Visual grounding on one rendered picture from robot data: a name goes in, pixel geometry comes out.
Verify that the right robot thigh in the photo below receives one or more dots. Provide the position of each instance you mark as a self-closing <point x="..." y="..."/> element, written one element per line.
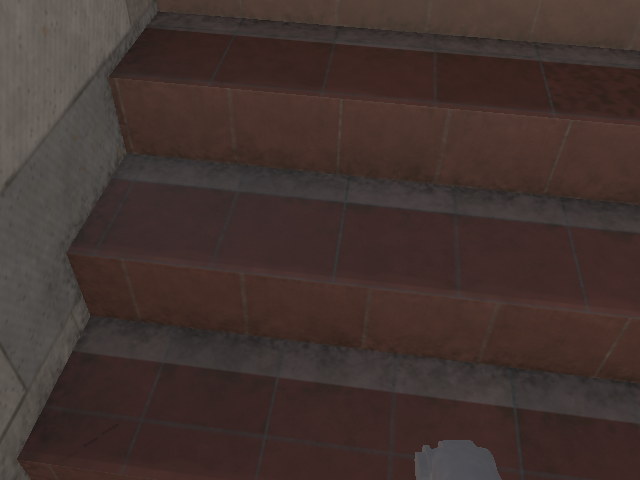
<point x="454" y="460"/>

